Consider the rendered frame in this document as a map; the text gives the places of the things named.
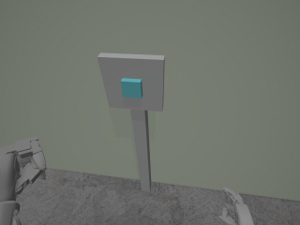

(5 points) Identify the panel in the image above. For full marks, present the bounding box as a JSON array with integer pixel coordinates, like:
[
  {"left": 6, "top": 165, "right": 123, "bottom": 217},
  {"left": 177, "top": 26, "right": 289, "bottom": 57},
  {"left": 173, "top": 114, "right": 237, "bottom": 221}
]
[{"left": 97, "top": 52, "right": 165, "bottom": 192}]

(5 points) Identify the robot left forearm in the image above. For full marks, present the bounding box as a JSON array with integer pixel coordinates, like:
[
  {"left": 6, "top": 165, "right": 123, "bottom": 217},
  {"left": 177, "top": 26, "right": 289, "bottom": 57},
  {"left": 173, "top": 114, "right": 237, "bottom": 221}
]
[{"left": 0, "top": 201, "right": 22, "bottom": 225}]

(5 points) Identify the robot right hand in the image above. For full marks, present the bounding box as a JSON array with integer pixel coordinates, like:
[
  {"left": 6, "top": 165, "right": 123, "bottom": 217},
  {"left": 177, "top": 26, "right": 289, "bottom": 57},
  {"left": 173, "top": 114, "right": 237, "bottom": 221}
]
[{"left": 219, "top": 187, "right": 256, "bottom": 225}]

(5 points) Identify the button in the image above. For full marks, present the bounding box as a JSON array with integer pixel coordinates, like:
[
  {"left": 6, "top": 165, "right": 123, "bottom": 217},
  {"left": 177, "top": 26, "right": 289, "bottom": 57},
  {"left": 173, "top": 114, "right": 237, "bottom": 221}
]
[{"left": 121, "top": 78, "right": 143, "bottom": 98}]

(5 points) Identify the robot left hand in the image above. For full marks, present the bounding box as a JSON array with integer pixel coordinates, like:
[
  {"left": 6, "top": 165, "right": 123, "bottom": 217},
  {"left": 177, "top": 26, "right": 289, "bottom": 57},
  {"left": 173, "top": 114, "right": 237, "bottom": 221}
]
[{"left": 0, "top": 136, "right": 47, "bottom": 202}]

